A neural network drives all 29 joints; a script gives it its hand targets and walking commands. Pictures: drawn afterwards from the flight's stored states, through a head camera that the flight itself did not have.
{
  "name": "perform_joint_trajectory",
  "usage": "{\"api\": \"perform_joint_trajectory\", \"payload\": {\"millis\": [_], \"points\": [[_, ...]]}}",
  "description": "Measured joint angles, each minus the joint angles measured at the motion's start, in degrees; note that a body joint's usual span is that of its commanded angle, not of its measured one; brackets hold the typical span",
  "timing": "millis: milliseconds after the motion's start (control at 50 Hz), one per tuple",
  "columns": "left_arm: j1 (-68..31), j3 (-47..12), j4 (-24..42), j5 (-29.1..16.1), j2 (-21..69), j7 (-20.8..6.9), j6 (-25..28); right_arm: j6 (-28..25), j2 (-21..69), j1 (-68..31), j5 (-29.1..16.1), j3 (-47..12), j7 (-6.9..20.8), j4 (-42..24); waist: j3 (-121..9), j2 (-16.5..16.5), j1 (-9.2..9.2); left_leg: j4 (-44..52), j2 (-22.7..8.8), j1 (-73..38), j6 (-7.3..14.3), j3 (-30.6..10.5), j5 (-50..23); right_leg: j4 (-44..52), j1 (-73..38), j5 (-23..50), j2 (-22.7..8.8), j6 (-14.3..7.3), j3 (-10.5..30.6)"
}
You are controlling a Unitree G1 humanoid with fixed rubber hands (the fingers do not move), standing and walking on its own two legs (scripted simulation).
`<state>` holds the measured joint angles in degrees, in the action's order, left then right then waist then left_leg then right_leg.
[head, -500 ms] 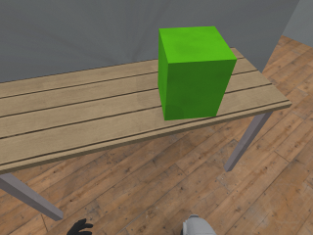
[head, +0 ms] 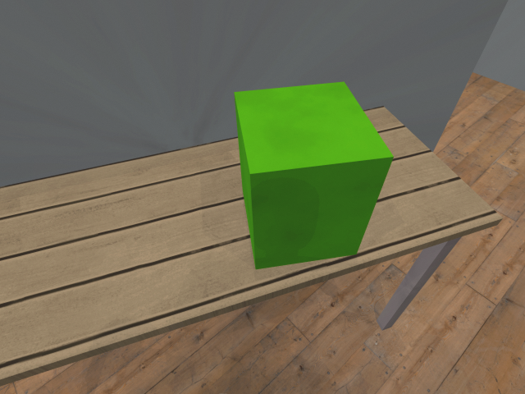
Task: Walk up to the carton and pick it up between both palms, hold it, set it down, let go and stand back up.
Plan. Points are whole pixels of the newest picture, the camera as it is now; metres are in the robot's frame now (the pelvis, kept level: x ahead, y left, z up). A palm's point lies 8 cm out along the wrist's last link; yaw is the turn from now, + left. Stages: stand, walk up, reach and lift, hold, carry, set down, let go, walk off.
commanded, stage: walk up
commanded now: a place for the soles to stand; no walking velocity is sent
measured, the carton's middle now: (298, 177) +0.48 -0.01 +0.06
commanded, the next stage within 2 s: none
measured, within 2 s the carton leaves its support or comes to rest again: neither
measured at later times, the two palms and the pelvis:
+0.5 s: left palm out of the picture +0.10 +0.25 -0.10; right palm out of the picture +0.09 -0.25 -0.10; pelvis +0.02 +0.00 +0.02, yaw -1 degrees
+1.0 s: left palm out of the picture +0.09 +0.21 -0.11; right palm out of the picture -0.02 -0.35 -0.10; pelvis -0.03 -0.06 +0.01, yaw +0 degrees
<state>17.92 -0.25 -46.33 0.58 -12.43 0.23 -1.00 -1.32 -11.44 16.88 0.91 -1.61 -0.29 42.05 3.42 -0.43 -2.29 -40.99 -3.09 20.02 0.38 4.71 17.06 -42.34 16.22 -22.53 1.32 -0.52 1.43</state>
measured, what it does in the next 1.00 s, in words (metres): lifts its right foot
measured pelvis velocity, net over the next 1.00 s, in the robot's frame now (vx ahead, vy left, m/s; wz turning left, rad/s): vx -0.03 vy -0.06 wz -0.01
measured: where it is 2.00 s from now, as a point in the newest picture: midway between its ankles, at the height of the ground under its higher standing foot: outside the picture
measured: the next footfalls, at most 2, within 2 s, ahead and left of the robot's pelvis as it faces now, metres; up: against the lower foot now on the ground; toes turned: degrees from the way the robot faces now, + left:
right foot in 1.04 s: +0.03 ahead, -0.22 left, +0.00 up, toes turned +7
left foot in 1.38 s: -0.01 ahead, +0.02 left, +0.00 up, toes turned +8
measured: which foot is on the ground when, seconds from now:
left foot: down 0.00-1.00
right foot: down 0.00-0.76, up 0.78-1.00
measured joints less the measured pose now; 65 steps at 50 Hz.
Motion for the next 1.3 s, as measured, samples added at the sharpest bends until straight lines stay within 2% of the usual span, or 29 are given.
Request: {"api": "perform_joint_trajectory", "payload": {"millis": [60,220,740,780,840,900,980,1040,1060,1080,1120,1160,1220,1300], "points": [[-1.69,-0.73,-1.15,-0.01,0.22,0.09,0.19,0.87,0.01,-1.91,-0.68,-0.58,0.44,1.47,-1.09,-0.63,0.58,2.43,-0.14,-1.45,-0.51,-0.02,-0.1,3.3,-1.79,0.92,0.2,-0.11,-0.02],[-5.2,-1.23,-4.18,-0.32,-1.09,0.26,1.84,0.24,-2.19,-5.54,-0.6,0.06,0.69,4.27,-1.81,-0.98,1.71,8.69,0.08,-3.98,-0.27,0.93,-2.46,9.4,-3.89,3.46,0.11,-0.1,0.82],[-4.97,-2.4,-11.98,-0.68,-1.83,0.46,1.04,1.23,-3.59,-2.93,-0.48,-0.81,0.04,14.87,-0.87,0.3,3.08,14.09,-0.04,-6.53,-0.46,2.11,-5.78,13.47,-5.32,6.59,0.34,-0.23,1.92],[-5.75,-1.75,-10.32,1.62,-3.03,-0.3,-0.51,0.73,-3.18,-2.08,0.27,-0.03,-1.4,14.02,-0.14,-0.76,2.78,13.26,0.13,-5.48,-0.3,2.24,-5.85,9.04,-2.73,4.2,-0.15,0.28,1.21],[-8.09,-0.49,-7.78,3.7,-5.13,-0.61,-2.82,0.29,-2.8,-1.12,0.71,1.63,-3.64,12.86,2.14,-1.87,2.79,12.05,-0.74,-4.28,-0.44,2.03,-6.21,-5.34,3.46,-3.46,-1.22,2.3,-0.76],[-10.67,0.53,-5.56,3.86,-6.57,-0.77,-3.99,0.23,-2.81,-0.12,1.1,2.92,-4.51,11.77,4.1,-3.07,3.4,12.4,-1.37,-3.7,-1.42,1.27,-7.65,-12.82,7.18,-3.84,-3.83,3.68,-0.22],[-12.3,0.85,-3.92,2.19,-6.39,-1.55,-3.95,1.07,-4.55,0.07,1.68,4.04,-3.53,9.21,4.53,-2.69,4.81,10.58,-3.04,-0.82,-2.66,-0.96,-8.41,-7.68,6.21,-4.67,-6.18,3.27,0.99],[-11.63,1.23,-3.63,1.09,-5.51,-1.81,-2.99,2.45,-6.43,-0.55,1.77,4.05,-2.02,7.21,3.69,-1.34,5.29,4.61,-4.83,3.5,-2.83,-3.75,-5.54,1.95,2.04,1.5,-5.3,2.01,-0.08],[-11.29,1.32,-3.84,0.71,-4.68,-1.62,-2.79,2.95,-7.0,-1.01,1.53,4.07,-1.61,6.72,3.98,-0.49,5.32,1.14,-4.52,4.87,-2.02,-5.88,-0.12,0.8,2.37,2.21,-4.62,2.1,-0.81],[-10.76,1.16,-3.99,0.19,-3.86,-1.15,-2.77,3.39,-7.28,-1.1,1.08,4.22,-1.46,6.09,3.78,-0.29,5.15,-2.81,-2.54,6.26,-1.31,-8.16,6.42,-0.54,2.9,1.82,-4.74,2.14,-1.23],[-9.43,0.66,-4.37,-0.07,-2.07,0.22,-2.54,3.72,-7.87,-1.06,0.52,4.58,-1.38,5.07,3.03,0.54,4.17,-11.38,1.79,8.69,-0.37,-11.44,11.85,-0.63,2.99,1.5,-5.09,1.93,-1.93],[-7.93,0.27,-4.37,0.16,-0.78,0.97,-2.05,3.25,-8.18,-0.91,0.5,4.79,-1.25,4.71,2.4,1.64,3.28,-17.26,4.35,9.79,-0.33,-11.68,10.95,1.05,2.22,2.29,-5.14,1.55,-2.77],[-6.05,0.11,-3.58,0.63,0.28,0.96,-0.66,2.65,-7.92,0.26,1.13,4.78,-0.85,4.94,1.42,2.77,2.14,-20.18,5.77,8.62,-1.13,-9.73,8.91,3.62,0.73,3.47,-5.26,1.0,-4.3],[-4.41,0.0,-2.6,1.55,0.61,0.97,0.95,3.17,-6.54,1.68,1.62,4.37,0.01,5.53,0.26,3.15,1.34,-12.36,5.14,3.31,-1.94,-7.19,9.51,5.81,-0.89,3.98,-6.07,0.92,-6.75]]}}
